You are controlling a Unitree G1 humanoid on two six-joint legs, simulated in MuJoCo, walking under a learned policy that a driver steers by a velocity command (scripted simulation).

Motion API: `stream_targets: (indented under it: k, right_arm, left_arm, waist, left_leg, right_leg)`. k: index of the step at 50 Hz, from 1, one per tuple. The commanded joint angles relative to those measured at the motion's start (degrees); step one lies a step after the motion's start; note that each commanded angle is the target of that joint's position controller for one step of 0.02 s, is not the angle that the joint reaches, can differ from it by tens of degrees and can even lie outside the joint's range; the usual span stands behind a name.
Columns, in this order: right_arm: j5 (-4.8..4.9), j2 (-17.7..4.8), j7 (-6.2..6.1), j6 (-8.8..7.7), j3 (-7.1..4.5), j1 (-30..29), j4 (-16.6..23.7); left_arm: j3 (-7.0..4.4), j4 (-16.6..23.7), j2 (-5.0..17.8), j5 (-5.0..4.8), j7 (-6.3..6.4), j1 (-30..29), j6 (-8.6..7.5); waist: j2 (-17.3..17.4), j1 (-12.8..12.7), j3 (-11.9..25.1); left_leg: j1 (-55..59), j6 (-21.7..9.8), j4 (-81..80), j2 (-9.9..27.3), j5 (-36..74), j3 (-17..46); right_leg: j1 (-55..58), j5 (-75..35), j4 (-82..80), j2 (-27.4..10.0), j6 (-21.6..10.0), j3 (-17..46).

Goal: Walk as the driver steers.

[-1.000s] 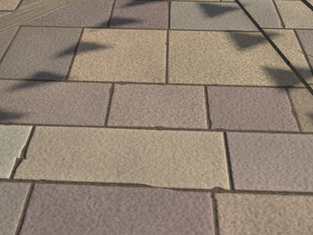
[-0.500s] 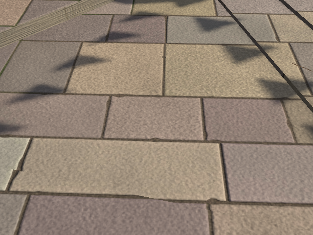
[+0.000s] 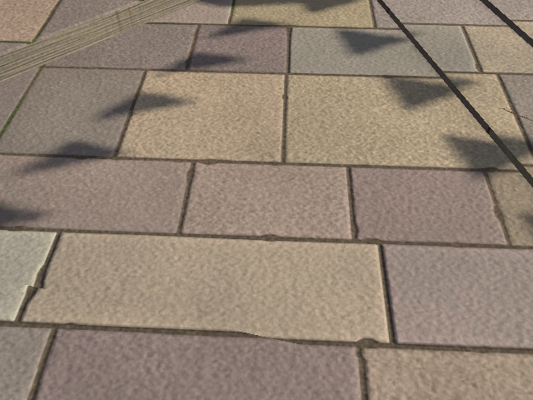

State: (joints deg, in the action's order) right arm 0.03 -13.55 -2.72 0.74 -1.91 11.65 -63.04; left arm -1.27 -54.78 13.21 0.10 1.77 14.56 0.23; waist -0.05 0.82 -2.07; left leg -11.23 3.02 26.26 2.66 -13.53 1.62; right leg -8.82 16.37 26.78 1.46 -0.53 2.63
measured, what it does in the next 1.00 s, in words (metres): walks ahead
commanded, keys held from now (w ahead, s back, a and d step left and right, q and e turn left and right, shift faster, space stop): no key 0.36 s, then w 0.64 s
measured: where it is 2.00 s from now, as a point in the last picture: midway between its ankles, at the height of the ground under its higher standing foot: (284, 288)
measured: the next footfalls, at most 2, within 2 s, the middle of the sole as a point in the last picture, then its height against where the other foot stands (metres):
right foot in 1.08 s outside the picture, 0.03 m lower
left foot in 1.58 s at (241, 319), level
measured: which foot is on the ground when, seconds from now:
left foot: down 0.00-1.00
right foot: down 0.00-0.60, up 0.62-1.00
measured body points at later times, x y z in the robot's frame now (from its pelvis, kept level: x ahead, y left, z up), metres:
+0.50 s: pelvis +0.01 +0.01 +0.00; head +0.01 +0.01 +0.44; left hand +0.01 +0.26 -0.16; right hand +0.01 -0.24 -0.16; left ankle +0.00 +0.15 -0.73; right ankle -0.02 -0.12 -0.74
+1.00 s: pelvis +0.20 +0.02 -0.02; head +0.24 +0.02 +0.43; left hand +0.45 +0.23 -0.11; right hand +0.07 -0.23 -0.15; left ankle +0.01 +0.13 -0.74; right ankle +0.38 -0.11 -0.73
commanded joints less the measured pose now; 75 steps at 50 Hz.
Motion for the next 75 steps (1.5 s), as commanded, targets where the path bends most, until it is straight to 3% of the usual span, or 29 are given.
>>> stream_targets:
  k: [1, 18, 19, 21, 23, 26, 28, 29, 30, 31, 32, 33, 34, 37, 40, 43, 48, 51, 53, 54, 55, 56, 57, 58, 59, 61, 64, 69, 75]
  right_arm:
    - [-0.01, -6.2, -0.24, -0.32, -0.92, 1.8, 1.0]
    - [0.04, -4.4, -0.39, -0.34, -0.27, 4.9, -0.2]
    - [0.04, -3.6, -0.41, -0.28, -0.08, 6.0, -0.7]
    - [0.61, -3.9, -0.60, -0.26, -0.32, 6.1, -0.5]
    - [0.54, -3.4, -0.34, -1.31, -0.26, 4.5, 1.0]
    - [0.96, -1.2, 1.28, -4.22, 0.08, 3.5, 2.6]
    - [1.75, -0.6, 2.14, -5.59, 0.01, 7.7, 1.8]
    - [1.66, -1.2, 2.24, -5.94, -0.35, 12.6, 0.1]
    - [1.16, -4.3, 2.21, -6.14, -1.35, 19.3, -1.9]
    - [1.36, -12.0, 2.80, -6.59, -3.28, 26.2, -3.0]
    - [0.35, -11.3, 3.24, -7.36, -2.65, 25.1, -2.3]
    - [0.25, -7.7, 3.20, -7.93, -1.72, 20.3, -0.6]
    - [0.51, -6.1, 3.37, -8.18, -1.31, 17.6, 0.7]
    - [0.54, -3.3, 3.26, -7.28, -0.24, 16.8, 1.8]
    - [-0.06, -4.7, 2.00, -6.59, -0.30, 18.8, 2.2]
    - [0.35, -6.8, 0.93, -6.37, -0.77, 18.3, 2.8]
    - [1.63, -8.0, 0.67, -6.31, -2.02, 19.0, 2.0]
    - [1.05, -9.8, 0.94, -5.07, -3.08, 17.9, 2.5]
    - [0.23, -9.8, 1.58, -4.01, -3.08, 16.3, 3.6]
    - [-0.68, -7.2, 1.84, -4.14, -2.03, 16.8, 5.2]
    - [-0.32, 3.0, 2.74, -5.66, 0.77, 26.6, 4.7]
    - [2.45, -1.9, 2.58, -7.55, -0.06, 23.0, 4.9]
    - [3.75, -6.0, 2.29, -8.63, -1.02, 14.3, 7.7]
    - [3.29, -7.6, 1.68, -8.99, -1.42, 9.7, 8.9]
    - [2.10, -7.7, 1.35, -8.74, -2.03, 8.9, 8.8]
    - [1.29, -5.0, 1.61, -7.42, -2.28, 11.0, 9.0]
    - [0.70, -3.6, 1.54, -6.35, -2.28, 6.9, 11.6]
    - [0.25, -2.7, 2.52, -6.95, -1.64, -7.9, 16.9]
    - [1.16, -4.2, 4.87, -7.87, -1.52, -16.2, 20.5]
  left_arm:
    - [-1.08, 1.0, 6.1, -0.05, 0.24, 1.8, -0.48]
    - [-0.40, -3.2, 4.7, -0.22, 0.43, 3.9, -0.41]
    - [-0.28, -3.9, 4.3, -0.22, 0.50, 4.9, -0.33]
    - [-1.01, -3.8, 6.4, -0.88, 0.83, 4.9, -0.05]
    - [-1.53, -3.3, 7.8, -1.27, 0.76, 5.8, -0.65]
    - [-2.82, -3.3, 10.6, -1.97, 0.28, 7.6, -2.25]
    - [-2.47, -1.5, 9.4, -2.30, -0.10, 2.3, -2.75]
    - [-2.13, -0.2, 8.3, -2.57, -0.28, -1.1, -2.83]
    - [-1.47, 0.9, 5.6, -2.13, -0.50, -3.4, -3.25]
    - [-0.91, 3.5, 2.7, -1.81, -0.34, -4.9, -4.19]
    - [-1.34, 4.2, 4.5, -2.39, -0.28, -5.2, -5.29]
    - [-1.61, 3.6, 5.4, -2.93, -0.76, -3.6, -6.00]
    - [-1.65, 2.3, 5.1, -2.84, -1.24, -2.0, -6.42]
    - [-2.74, 2.9, 6.1, -1.65, -2.04, -5.6, -6.77]
    - [-2.36, 4.4, 3.5, -1.55, -2.82, -10.3, -6.39]
    - [-1.45, 7.2, 1.8, -1.73, -3.38, -17.8, -6.45]
    - [-1.19, 10.4, 4.0, -2.10, -4.42, -22.8, -6.40]
    - [-2.39, 9.7, 7.1, -2.07, -4.69, -18.5, -6.73]
    - [-4.72, 5.4, 11.2, -2.35, -4.10, -3.8, -6.48]
    - [-5.52, 2.9, 14.5, -1.29, -3.62, 6.8, -6.20]
    - [-5.96, 1.1, 18.2, -0.53, -4.40, 10.9, -6.20]
    - [-5.01, 0.3, 13.1, -1.18, -4.77, 11.4, -6.09]
    - [-4.25, 1.4, 10.2, -1.44, -4.53, 5.7, -6.37]
    - [-3.61, 3.0, 8.6, -0.97, -4.48, -0.8, -6.66]
    - [-3.15, 3.7, 7.1, -0.05, -4.64, -3.9, -6.92]
    - [-2.36, 2.7, 4.5, 0.44, -4.79, -4.4, -7.41]
    - [-2.63, 0.5, 7.0, -0.17, -3.54, -1.5, -7.47]
    - [-2.70, -1.0, 9.0, -0.66, -1.69, 2.9, -6.96]
    - [-2.87, -4.7, 8.8, -1.24, -0.77, 10.8, -5.61]
  waist:
    - [0.0, 0.0, -0.2]
    - [0.1, -0.4, -1.2]
    - [-0.2, -0.4, 0.1]
    - [-2.0, -0.7, -2.5]
    - [-4.3, -1.6, -6.9]
    - [-11.0, -2.0, -7.4]
    - [-9.7, 1.9, -8.2]
    - [-7.1, 4.4, -8.1]
    - [0.9, 6.3, -5.6]
    - [16.8, 7.6, -2.9]
    - [15.0, 6.0, -3.9]
    - [8.7, 3.2, -6.4]
    - [6.5, 2.1, -6.0]
    - [5.5, 2.0, -4.8]
    - [5.0, 2.7, -3.8]
    - [5.0, 3.8, -5.9]
    - [4.5, 3.3, -7.7]
    - [4.6, 0.1, -3.6]
    - [4.7, -7.6, 6.0]
    - [-0.1, -10.2, 14.3]
    - [-17.1, -4.9, 23.9]
    - [-12.2, -7.3, 22.8]
    - [-8.9, -6.7, 12.4]
    - [-2.8, -4.9, 7.2]
    - [-1.4, -2.7, 5.0]
    - [-3.3, 0.2, 4.9]
    - [-3.8, 0.8, 1.1]
    - [-2.3, -2.8, -2.1]
    - [-1.1, -4.8, -3.6]
  left_leg:
    - [1.5, -1.3, -3.1, -0.5, 7.7, -0.9]
    - [0.5, -1.7, -3.0, -1.1, 6.6, -1.2]
    - [1.0, -1.8, -2.8, -1.9, 1.4, -2.1]
    - [-2.8, -2.9, 0.9, -4.3, -15.4, -4.5]
    - [-9.0, -4.2, 4.5, -4.3, -20.6, -4.2]
    - [-11.7, -5.4, 15.6, -2.9, -10.8, -4.1]
    - [-4.1, -7.9, 7.5, -2.3, -11.3, -3.7]
    - [3.9, -8.4, 0.2, -2.7, -8.9, -2.9]
    - [12.3, -9.3, -5.1, 2.9, -8.9, 6.4]
    - [17.9, -15.4, -15.4, 14.4, -17.5, 27.9]
    - [16.9, -19.2, -18.5, 20.0, -18.8, 39.6]
    - [15.8, -18.4, -17.6, 19.0, -15.5, 34.7]
    - [15.9, -16.4, -17.6, 16.0, -12.0, 27.9]
    - [16.3, -12.6, -18.8, 11.1, 5.3, 14.2]
    - [15.1, -13.1, -19.0, 8.6, 14.1, 7.7]
    - [9.6, -12.5, -20.1, 7.1, 12.4, 3.9]
    - [11.4, -11.7, -18.6, 10.5, 13.4, 2.9]
    - [17.6, -10.3, -10.0, 12.0, 30.7, 2.3]
    - [14.6, -8.0, 9.9, 8.5, 43.0, -0.4]
    - [-0.7, -6.7, 27.9, 5.2, 25.8, -1.2]
    - [-22.3, -3.2, 49.3, -6.5, -20.2, 0.9]
    - [-28.4, -4.4, 54.8, -5.1, -21.2, 6.9]
    - [-32.0, -5.5, 54.7, -1.6, -16.7, 5.3]
    - [-29.7, -5.7, 52.3, 1.1, -10.9, 3.8]
    - [-26.3, -5.4, 49.2, 3.1, -6.8, 3.5]
    - [-20.5, -5.6, 43.3, 5.7, -2.7, 3.9]
    - [-22.4, -4.0, 34.9, 6.5, 1.2, 1.9]
    - [-20.3, -4.1, 10.5, 3.0, 20.4, -2.1]
    - [-27.0, -6.8, 1.4, 1.7, 22.2, 0.0]
  right_leg:
    - [-3.5, -9.6, -5.5, -1.9, -0.9, 1.3]
    - [-4.3, -7.8, -5.5, -1.5, -0.6, 0.5]
    - [-3.9, -1.7, -6.1, -1.1, -0.7, 0.2]
    - [-7.0, 18.9, -7.0, -1.1, -2.8, 1.6]
    - [-9.7, 29.9, -10.2, -5.3, -5.8, 7.8]
    - [-8.5, 31.1, -16.5, -15.5, -11.6, 22.0]
    - [-13.4, 26.7, -14.6, -14.3, -10.5, 19.1]
    - [-17.4, 21.7, -10.1, -10.6, -8.1, 14.0]
    - [-22.5, 12.7, 3.2, -5.3, -5.0, 6.2]
    - [-30.7, 10.6, 21.2, 1.8, -1.5, -3.6]
    - [-36.0, 15.3, 32.3, 0.5, -2.1, 1.1]
    - [-38.5, 10.5, 37.2, -2.8, -3.4, 3.2]
    - [-38.5, 5.4, 37.5, -4.6, -4.2, 2.6]
    - [-36.3, -3.7, 29.6, -7.6, -3.6, -0.2]
    - [-33.5, -11.1, 20.2, -6.4, -1.0, -2.5]
    - [-28.3, -20.3, 6.6, -4.8, 0.4, -3.2]
    - [-24.0, -23.8, -0.8, -4.9, -1.6, -0.8]
    - [-17.9, -17.6, -0.2, -2.9, -3.9, -2.0]
    - [0.7, -16.0, 0.4, -0.4, -7.0, -4.9]
    - [20.1, -16.0, 5.2, -10.6, -10.4, 6.4]
    - [39.0, -10.9, 0.9, -23.6, -20.7, 33.4]
    - [36.7, -3.9, -7.5, -23.1, -19.9, 40.6]
    - [28.1, -7.4, -8.8, -21.0, -16.7, 31.4]
    - [17.5, -16.0, -10.2, -18.9, -14.8, 24.1]
    - [9.6, -23.9, -11.0, -17.4, -14.2, 18.8]
    - [3.3, -27.9, -13.7, -14.1, -13.1, 12.6]
    - [-1.6, -30.4, -17.5, -13.3, -13.9, 8.2]
    - [-3.2, -28.0, -20.2, -8.6, -10.5, 1.4]
    - [13.5, -27.0, -14.3, -13.6, -10.0, 3.0]
Velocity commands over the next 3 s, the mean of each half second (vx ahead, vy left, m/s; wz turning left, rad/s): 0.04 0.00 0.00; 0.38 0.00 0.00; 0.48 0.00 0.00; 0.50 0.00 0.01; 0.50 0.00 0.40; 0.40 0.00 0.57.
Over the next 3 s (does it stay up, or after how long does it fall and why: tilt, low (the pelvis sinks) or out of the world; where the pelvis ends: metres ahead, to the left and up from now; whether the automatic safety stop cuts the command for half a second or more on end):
stays up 1.28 0.11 -0.06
